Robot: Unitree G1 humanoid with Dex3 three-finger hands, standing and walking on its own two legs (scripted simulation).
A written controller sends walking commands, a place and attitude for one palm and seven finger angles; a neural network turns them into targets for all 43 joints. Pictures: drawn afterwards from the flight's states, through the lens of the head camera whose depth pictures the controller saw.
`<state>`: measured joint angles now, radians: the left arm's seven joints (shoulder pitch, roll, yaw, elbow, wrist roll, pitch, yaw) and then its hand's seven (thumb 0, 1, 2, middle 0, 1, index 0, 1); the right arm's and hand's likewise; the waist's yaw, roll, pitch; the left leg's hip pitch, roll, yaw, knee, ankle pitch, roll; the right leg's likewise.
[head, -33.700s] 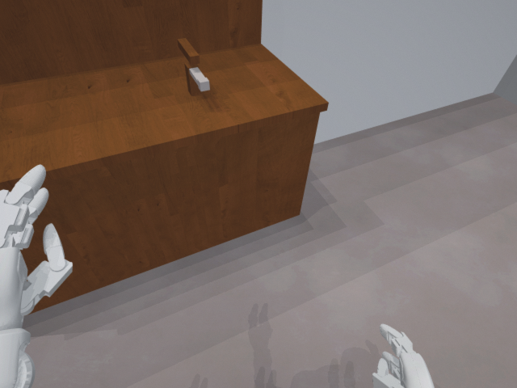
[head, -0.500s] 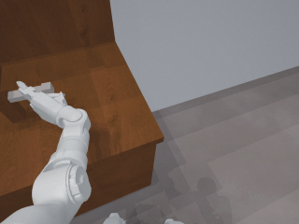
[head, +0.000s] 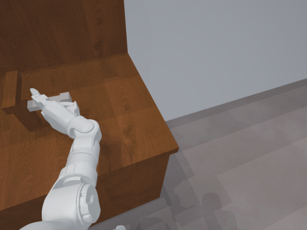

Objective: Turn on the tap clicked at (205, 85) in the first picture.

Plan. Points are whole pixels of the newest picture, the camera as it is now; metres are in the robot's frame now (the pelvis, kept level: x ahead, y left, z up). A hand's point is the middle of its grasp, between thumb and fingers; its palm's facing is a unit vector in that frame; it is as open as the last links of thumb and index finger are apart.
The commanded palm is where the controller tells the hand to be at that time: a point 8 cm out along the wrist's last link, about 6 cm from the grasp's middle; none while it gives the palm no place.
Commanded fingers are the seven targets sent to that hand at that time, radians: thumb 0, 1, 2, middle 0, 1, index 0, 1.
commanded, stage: lift the hand up off the lever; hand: left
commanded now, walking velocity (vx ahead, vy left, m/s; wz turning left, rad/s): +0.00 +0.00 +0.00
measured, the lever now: (66, 99) +0.47 +0.24 +0.07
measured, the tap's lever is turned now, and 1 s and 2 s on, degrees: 86 72 62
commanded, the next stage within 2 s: draw the hand back beside the body in 1.72 s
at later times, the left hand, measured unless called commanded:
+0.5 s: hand (74, 103) +0.44 +0.20 +0.09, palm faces +0.84 -0.54 -0.08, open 7.9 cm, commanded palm +0.38 +0.21 +0.11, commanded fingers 0.00 0.90 0.90 -0.15 -0.15 -0.15 -0.15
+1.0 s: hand (69, 109) +0.41 +0.21 +0.09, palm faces +0.83 -0.55 -0.08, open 7.8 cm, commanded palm +0.36 +0.22 +0.13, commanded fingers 0.00 0.90 0.90 -0.15 -0.15 -0.15 -0.15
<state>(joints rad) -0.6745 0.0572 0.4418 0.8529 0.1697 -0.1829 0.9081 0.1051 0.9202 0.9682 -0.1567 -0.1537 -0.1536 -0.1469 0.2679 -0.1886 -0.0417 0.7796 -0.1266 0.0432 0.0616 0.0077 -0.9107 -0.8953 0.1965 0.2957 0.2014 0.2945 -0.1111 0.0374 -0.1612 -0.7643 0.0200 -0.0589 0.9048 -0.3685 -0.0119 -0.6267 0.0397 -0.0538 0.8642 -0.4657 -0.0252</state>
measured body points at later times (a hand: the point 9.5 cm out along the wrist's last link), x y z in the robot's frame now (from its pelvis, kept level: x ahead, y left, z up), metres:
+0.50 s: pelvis +0.01 -0.01 +0.01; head +0.05 -0.01 +0.45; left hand +0.39 +0.23 +0.09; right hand +0.09 -0.25 -0.13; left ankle +0.04 +0.12 -0.69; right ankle -0.03 -0.11 -0.69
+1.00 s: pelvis +0.02 -0.02 +0.01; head +0.04 -0.02 +0.46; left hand +0.37 +0.23 +0.10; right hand +0.15 -0.25 -0.11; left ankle +0.04 +0.12 -0.69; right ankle -0.03 -0.11 -0.69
